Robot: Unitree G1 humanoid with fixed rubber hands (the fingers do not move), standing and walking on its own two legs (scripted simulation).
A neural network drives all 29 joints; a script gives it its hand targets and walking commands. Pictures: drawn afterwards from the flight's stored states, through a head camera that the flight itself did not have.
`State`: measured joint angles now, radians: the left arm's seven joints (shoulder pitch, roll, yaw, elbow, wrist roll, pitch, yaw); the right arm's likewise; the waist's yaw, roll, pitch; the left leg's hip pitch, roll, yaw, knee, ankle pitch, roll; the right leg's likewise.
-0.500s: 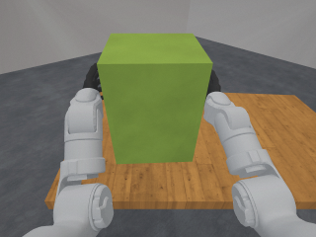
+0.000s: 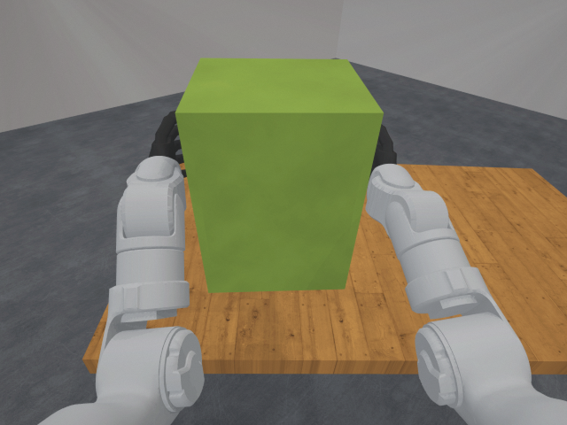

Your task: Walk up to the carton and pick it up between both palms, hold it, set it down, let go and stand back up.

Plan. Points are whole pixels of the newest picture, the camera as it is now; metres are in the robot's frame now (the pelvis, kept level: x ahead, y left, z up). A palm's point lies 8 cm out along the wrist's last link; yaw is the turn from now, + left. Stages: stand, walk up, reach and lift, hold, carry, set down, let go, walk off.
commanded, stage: hold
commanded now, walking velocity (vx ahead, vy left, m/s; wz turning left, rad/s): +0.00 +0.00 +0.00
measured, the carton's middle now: (276, 179) +0.38 +0.00 +0.23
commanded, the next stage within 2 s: none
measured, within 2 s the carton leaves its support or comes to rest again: neither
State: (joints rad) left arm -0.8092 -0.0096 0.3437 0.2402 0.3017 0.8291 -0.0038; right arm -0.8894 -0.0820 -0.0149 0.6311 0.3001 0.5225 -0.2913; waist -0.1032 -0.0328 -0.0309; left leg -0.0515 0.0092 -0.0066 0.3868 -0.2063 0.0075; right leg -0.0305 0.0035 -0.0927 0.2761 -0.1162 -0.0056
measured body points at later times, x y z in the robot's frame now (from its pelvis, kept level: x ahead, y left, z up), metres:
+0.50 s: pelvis +0.00 +0.00 +0.00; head -0.07 +0.03 +0.44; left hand +0.39 +0.15 +0.25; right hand +0.38 -0.14 +0.24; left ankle +0.01 +0.11 -0.75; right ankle +0.03 -0.11 -0.75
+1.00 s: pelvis +0.00 +0.00 +0.00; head -0.06 +0.02 +0.44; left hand +0.39 +0.14 +0.25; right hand +0.38 -0.15 +0.24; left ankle +0.01 +0.11 -0.75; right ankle +0.03 -0.11 -0.75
